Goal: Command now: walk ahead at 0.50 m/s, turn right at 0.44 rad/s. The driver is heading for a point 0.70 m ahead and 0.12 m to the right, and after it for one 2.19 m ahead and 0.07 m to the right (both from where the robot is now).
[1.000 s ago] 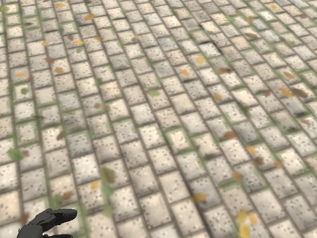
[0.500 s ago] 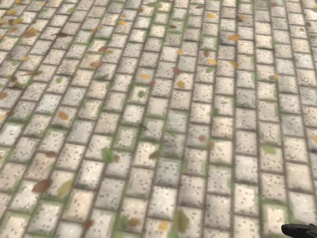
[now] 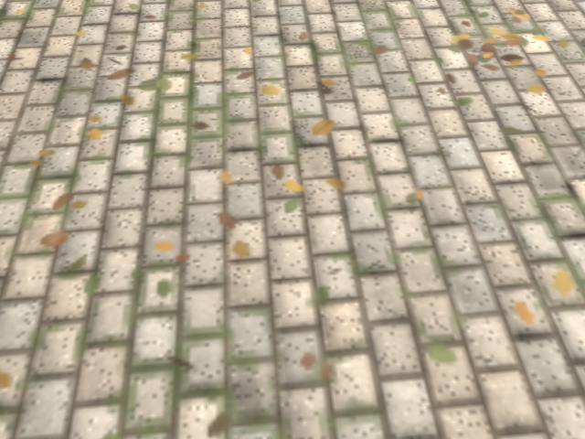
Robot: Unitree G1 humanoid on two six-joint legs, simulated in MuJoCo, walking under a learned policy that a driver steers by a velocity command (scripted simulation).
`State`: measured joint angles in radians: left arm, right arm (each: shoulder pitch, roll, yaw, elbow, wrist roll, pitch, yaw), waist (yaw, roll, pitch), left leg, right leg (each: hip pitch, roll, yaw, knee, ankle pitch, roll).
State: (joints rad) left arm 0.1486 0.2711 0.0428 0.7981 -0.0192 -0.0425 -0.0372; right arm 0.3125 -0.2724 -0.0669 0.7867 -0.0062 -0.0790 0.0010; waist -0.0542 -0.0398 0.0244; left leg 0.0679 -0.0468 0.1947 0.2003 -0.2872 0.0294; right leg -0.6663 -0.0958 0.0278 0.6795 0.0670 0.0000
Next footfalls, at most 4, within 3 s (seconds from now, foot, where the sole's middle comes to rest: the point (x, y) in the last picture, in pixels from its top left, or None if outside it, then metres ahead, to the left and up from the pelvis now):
0.12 right None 0.24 -0.13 -0.77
0.60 left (288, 405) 0.56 0.01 -0.77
1.02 right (409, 354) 0.67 -0.29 -0.77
1.44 left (301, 357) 0.68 -0.03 -0.78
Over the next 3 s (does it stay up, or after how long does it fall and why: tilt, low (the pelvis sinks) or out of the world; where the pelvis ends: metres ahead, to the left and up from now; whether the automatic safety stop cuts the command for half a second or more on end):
stays up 1.02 -0.16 0.01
